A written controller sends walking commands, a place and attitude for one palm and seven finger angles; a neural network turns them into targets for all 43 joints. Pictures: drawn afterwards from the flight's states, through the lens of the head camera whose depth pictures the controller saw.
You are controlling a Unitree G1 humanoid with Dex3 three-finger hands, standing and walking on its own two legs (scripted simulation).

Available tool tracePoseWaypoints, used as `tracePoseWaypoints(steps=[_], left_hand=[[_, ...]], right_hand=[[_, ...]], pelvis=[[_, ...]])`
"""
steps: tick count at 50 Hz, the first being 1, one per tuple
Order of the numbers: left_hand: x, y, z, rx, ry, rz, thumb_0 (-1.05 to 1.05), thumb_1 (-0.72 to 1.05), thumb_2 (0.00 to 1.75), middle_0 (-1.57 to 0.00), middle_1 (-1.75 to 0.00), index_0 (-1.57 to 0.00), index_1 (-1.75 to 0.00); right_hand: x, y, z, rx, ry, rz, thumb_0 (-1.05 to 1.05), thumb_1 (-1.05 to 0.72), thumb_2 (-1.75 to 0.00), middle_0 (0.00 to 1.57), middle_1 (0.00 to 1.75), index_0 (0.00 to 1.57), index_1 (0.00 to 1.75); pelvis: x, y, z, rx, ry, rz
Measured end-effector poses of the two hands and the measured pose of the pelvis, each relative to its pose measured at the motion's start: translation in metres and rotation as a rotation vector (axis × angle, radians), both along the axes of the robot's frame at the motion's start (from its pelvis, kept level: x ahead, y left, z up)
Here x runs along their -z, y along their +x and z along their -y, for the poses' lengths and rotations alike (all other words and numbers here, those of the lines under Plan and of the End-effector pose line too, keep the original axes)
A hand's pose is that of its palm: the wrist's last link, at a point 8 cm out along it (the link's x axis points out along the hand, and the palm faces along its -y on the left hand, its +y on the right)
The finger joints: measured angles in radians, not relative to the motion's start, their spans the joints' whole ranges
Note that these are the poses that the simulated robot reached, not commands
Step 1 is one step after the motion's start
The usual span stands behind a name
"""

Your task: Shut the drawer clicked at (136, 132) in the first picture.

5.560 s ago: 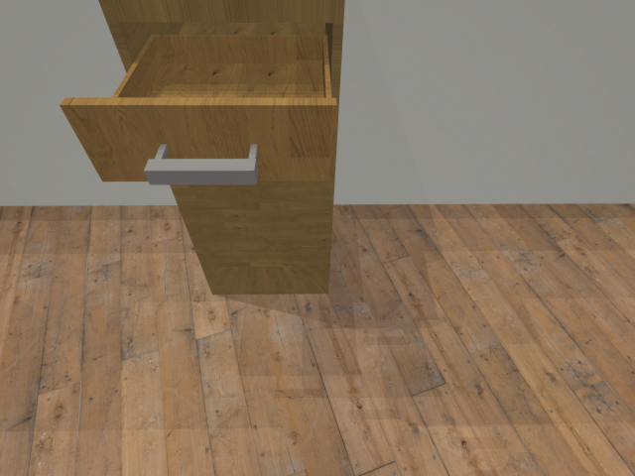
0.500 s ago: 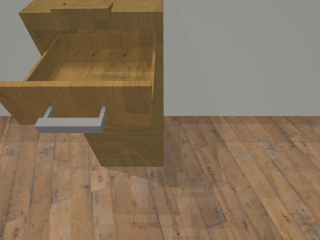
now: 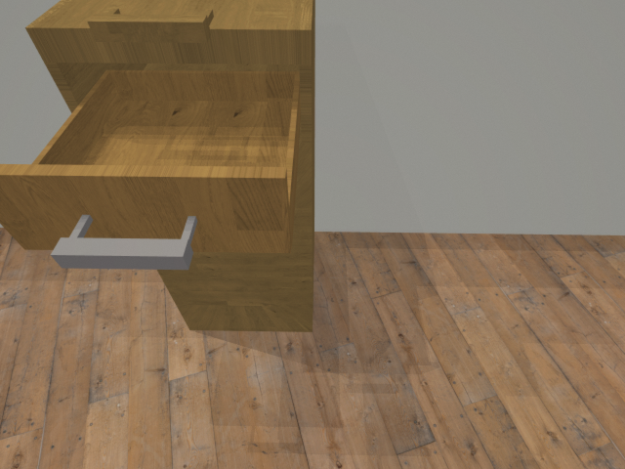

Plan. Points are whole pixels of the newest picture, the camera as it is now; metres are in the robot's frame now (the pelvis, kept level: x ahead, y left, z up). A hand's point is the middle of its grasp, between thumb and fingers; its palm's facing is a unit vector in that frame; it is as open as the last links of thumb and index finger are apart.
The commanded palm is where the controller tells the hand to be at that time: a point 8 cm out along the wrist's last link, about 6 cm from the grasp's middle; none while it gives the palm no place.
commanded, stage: look again from close up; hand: left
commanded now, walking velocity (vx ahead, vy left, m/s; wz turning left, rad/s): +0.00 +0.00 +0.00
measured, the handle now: (131, 238) +0.35 +0.25 +0.11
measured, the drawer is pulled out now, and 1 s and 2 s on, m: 0.27 0.27 0.27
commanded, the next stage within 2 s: shuffle to correct the standing spot in 0.48 s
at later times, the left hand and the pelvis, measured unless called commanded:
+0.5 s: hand out of the picture +0.00 +0.18 -0.17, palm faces +0.02 -0.98 -0.21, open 7.4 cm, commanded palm none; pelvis -0.01 +0.00 +0.00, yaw +0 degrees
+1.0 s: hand out of the picture -0.02 +0.22 -0.19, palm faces +0.05 -0.99 -0.14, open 7.4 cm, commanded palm none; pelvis +0.04 +0.05 -0.01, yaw -1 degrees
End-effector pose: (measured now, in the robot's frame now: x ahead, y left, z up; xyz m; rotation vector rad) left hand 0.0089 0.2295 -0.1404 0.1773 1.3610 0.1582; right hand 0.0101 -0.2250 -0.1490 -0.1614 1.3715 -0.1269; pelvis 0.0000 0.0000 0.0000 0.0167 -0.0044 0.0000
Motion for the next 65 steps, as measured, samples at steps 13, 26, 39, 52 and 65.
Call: tracePoseWaypoints(steps=[13, 26, 39, 52, 65], left_hand=[[-0.001, -0.002, 0.0, -0.004, -0.001, 0.01, 0.0, 0.91, 0.89, -0.2, -0.3, -0.2, -0.3], [0.0, -0.015, 0.002, -0.01, -0.012, -0.008, 0.0, 0.91, 0.89, -0.2, -0.3, -0.2, -0.3], [0.008, -0.03, -0.001, -0.06, -0.043, -0.031, 0.0, 0.91, 0.89, -0.2, -0.3, -0.2, -0.3], [0.016, -0.018, -0.045, -0.055, -0.074, -0.181, 0.0, 0.91, 0.89, -0.2, -0.3, -0.2, -0.3], [0.01, 0.12, -0.05, 0.016, -0.006, 0.006, 0.01, 0.93, 0.89, -0.2, -0.3, -0.2, -0.3]], right_hand=[[0.0, -0.007, -0.001, -0.003, 0.004, -0.011, 0.01, -0.91, -0.9, 0.2, 0.3, 0.2, 0.3], [-0.002, -0.017, -0.003, 0.001, 0.006, -0.023, 0.01, -0.91, -0.9, 0.2, 0.3, 0.2, 0.3], [-0.001, -0.027, -0.013, -0.01, 0.001, -0.075, 0.01, -0.91, -0.9, 0.2, 0.3, 0.2, 0.3], [-0.012, -0.001, -0.064, 0.042, -0.031, -0.062, 0.01, -0.91, -0.9, 0.19, 0.3, 0.2, 0.3], [-0.006, 0.021, -0.093, 0.096, 0.055, -0.171, 0.01, -0.91, -0.9, 0.2, 0.3, 0.21, 0.3]], pelvis=[[-0.001, -0.003, 0.001, -0.004, -0.001, 0.006], [-0.002, -0.009, 0.0, -0.004, -0.002, 0.008], [0.002, -0.002, -0.012, -0.017, -0.023, 0.005], [0.004, 0.045, -0.059, 0.009, -0.019, -0.019], [0.002, 0.083, -0.047, -0.003, -0.018, -0.023]])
